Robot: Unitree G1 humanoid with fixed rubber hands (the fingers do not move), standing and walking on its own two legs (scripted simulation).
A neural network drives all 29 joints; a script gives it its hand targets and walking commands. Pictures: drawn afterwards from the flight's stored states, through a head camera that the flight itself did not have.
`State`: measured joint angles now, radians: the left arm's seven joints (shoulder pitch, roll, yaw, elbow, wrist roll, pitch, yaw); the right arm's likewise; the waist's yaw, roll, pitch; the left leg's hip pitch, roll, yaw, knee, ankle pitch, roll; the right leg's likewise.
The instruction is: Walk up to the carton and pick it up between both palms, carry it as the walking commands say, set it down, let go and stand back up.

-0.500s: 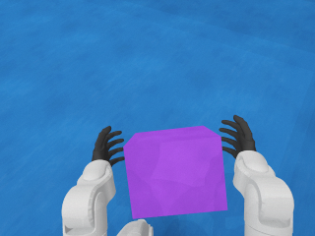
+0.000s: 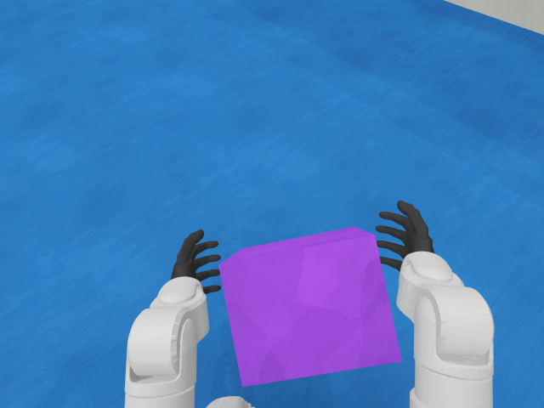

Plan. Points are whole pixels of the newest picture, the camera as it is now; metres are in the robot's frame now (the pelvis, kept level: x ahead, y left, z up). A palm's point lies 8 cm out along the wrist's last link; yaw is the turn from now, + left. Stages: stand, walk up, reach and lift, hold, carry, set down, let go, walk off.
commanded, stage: carry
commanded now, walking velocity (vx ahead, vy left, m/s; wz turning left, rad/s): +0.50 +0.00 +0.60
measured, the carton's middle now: (306, 293) +0.29 -0.03 -0.05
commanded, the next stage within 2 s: none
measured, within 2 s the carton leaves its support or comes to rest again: neither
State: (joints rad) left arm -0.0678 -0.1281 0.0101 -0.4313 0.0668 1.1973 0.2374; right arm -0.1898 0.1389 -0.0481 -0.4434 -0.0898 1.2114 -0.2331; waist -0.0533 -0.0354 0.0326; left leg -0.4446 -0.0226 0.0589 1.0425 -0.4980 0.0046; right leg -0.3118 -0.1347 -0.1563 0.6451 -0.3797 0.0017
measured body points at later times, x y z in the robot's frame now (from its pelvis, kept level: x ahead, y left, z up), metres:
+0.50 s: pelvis +0.34 -0.04 -0.01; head +0.37 -0.06 +0.43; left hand +0.58 +0.16 +0.06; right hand +0.65 -0.13 +0.06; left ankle +0.17 +0.04 -0.71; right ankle +0.46 -0.15 -0.73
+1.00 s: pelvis +0.61 +0.04 +0.01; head +0.65 +0.06 +0.46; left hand +0.79 +0.31 +0.07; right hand +0.95 +0.06 +0.08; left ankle +0.54 +0.09 -0.73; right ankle +0.64 -0.10 -0.67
